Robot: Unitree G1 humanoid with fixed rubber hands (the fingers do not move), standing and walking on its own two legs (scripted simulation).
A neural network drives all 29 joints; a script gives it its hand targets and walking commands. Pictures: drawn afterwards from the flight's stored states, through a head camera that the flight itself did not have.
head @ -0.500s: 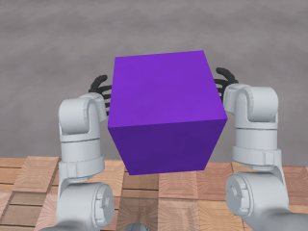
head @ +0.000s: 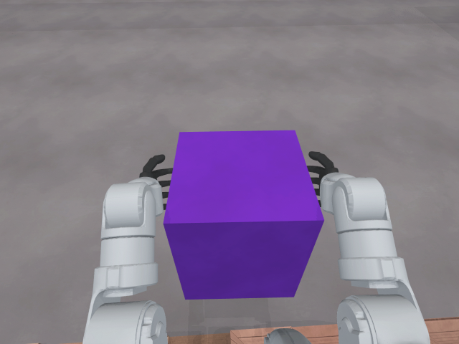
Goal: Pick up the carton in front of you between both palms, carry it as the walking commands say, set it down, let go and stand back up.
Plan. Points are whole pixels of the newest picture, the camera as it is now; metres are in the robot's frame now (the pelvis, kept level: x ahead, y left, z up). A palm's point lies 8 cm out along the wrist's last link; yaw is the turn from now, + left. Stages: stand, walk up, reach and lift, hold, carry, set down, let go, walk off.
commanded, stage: carry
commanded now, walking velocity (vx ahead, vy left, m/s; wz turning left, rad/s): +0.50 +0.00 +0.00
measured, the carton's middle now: (238, 217) +0.35 -0.01 +0.02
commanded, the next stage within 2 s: none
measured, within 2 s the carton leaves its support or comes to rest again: neither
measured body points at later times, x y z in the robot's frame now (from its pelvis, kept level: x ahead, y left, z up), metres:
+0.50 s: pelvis +0.33 +0.00 +0.02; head +0.34 +0.01 +0.47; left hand +0.67 +0.19 +0.14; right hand +0.70 -0.11 +0.14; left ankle +0.46 +0.12 -0.70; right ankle +0.28 -0.10 -0.70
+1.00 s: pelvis +0.64 +0.04 -0.03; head +0.71 +0.05 +0.41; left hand +1.03 +0.17 +0.04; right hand +1.00 -0.14 +0.05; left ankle +0.53 +0.11 -0.76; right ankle +0.80 -0.07 -0.73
